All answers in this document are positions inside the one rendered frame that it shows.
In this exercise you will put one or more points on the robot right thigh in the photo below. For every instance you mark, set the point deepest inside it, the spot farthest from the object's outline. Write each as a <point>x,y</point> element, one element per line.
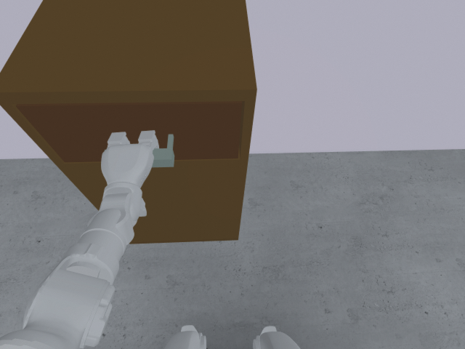
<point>274,340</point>

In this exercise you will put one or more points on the robot right shin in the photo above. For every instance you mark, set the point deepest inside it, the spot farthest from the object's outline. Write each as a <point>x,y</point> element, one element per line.
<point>269,329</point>

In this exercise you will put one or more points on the left robot forearm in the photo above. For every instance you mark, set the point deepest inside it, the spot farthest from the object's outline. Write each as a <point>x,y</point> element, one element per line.
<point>101,246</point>

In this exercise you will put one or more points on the handle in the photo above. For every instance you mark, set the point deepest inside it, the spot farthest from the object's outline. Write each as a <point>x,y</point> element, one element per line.
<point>164,157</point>

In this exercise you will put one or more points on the cabinet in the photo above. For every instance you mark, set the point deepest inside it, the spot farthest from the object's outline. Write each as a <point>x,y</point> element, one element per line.
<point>144,51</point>

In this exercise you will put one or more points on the robot left hand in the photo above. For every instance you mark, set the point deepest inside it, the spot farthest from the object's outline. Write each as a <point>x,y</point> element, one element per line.
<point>125,162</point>

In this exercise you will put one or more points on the drawer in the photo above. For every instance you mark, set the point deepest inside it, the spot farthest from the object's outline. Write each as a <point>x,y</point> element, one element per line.
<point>79,132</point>

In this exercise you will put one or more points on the robot left upper arm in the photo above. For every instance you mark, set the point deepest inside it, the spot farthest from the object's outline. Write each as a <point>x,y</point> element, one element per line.
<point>71,312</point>

